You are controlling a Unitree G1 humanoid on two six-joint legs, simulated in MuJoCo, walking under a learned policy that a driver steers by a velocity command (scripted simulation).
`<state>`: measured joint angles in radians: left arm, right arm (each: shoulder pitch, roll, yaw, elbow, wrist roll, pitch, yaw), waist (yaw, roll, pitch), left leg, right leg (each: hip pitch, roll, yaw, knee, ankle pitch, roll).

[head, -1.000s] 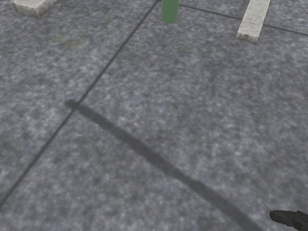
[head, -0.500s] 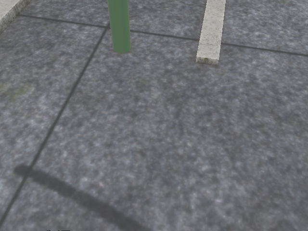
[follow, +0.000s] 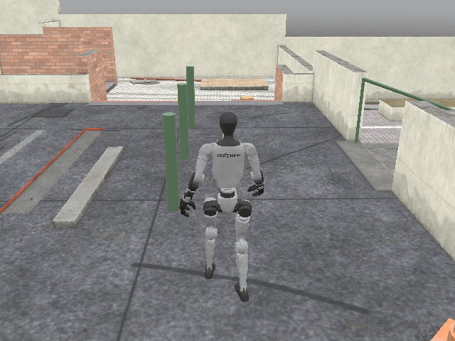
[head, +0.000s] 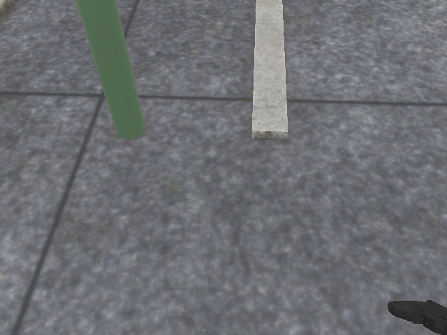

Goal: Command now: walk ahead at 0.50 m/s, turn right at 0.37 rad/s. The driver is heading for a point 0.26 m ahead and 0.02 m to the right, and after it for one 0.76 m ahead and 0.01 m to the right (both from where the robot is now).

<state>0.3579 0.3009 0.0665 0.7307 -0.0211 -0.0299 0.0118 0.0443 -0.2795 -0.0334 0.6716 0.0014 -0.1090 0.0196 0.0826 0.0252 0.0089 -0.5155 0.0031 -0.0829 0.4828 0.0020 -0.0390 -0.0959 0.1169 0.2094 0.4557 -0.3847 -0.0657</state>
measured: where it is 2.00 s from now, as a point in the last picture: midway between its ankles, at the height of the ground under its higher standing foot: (269, 261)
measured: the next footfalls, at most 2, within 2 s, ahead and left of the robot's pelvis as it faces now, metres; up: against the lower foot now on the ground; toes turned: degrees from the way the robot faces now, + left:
left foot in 0.02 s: +0.18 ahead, +0.13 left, +0.00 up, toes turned -4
right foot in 0.52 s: +0.43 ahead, -0.14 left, +0.00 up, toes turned -5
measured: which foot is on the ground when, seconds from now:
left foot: up 0.00-0.00, down 0.02-0.54, up 0.56-1.00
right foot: down 0.00-0.04, up 0.06-0.50, down 0.52-1.00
